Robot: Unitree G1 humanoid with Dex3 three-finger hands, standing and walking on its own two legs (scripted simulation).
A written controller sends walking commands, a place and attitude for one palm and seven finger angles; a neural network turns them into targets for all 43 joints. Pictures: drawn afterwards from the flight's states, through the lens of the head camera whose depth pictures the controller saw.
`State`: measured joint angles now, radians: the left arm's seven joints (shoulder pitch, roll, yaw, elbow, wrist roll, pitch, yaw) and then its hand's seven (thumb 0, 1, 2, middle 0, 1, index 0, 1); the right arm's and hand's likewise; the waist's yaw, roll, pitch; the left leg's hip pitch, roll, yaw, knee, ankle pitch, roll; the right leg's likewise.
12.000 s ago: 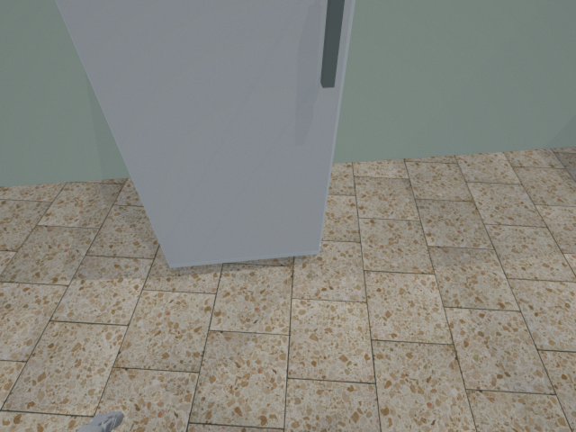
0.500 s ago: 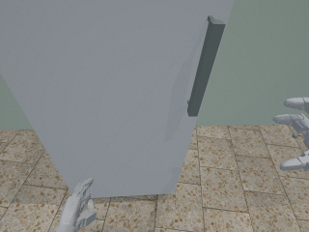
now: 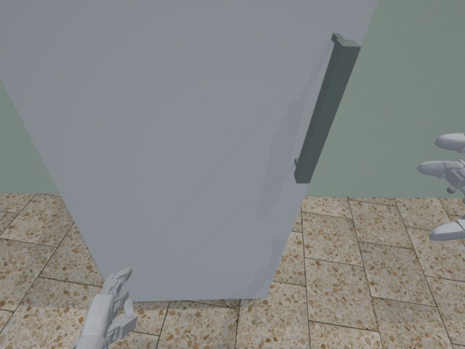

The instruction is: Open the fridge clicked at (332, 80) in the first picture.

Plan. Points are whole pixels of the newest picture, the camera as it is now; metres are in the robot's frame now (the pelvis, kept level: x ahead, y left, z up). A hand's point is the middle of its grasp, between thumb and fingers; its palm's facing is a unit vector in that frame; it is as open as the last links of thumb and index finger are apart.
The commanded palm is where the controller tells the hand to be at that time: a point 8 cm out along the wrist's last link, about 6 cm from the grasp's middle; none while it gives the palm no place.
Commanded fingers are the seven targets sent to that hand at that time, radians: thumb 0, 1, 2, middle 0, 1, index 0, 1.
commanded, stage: raise the hand to about handle height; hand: right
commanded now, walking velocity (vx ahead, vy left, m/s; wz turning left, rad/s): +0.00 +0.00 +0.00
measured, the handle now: (317, 117) +0.47 -0.14 +0.21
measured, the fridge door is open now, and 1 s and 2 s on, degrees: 0 0 0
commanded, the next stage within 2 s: move the hooked fingers beside the handle in 0.14 s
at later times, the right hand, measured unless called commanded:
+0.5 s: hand (445, 183) +0.29 -0.28 +0.22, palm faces +0.06 +0.99 -0.09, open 14.0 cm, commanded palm +0.26 -0.32 +0.23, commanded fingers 0.00 0.50 -0.30 0.30 1.20 0.30 1.20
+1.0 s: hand (404, 160) +0.34 -0.24 +0.22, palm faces +0.03 +1.00 -0.07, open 13.9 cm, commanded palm +0.31 -0.29 +0.23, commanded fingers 0.00 0.50 -0.30 0.30 1.20 0.30 1.20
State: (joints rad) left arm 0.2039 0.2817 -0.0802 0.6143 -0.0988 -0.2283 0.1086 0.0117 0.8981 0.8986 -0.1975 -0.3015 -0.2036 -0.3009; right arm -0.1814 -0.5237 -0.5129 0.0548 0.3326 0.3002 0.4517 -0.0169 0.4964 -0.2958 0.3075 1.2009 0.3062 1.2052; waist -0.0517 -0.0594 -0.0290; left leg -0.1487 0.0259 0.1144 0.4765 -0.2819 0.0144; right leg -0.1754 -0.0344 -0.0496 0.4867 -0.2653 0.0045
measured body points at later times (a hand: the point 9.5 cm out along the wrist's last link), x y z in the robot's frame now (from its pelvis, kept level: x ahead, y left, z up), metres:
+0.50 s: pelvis +0.00 -0.01 +0.00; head -0.03 +0.01 +0.45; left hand +0.20 +0.21 -0.07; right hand +0.29 -0.34 +0.22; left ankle -0.01 +0.10 -0.74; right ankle +0.00 -0.12 -0.74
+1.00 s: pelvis +0.00 -0.01 +0.00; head -0.02 +0.01 +0.45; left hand +0.18 +0.22 -0.08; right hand +0.33 -0.30 +0.22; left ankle -0.01 +0.10 -0.74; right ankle +0.00 -0.12 -0.74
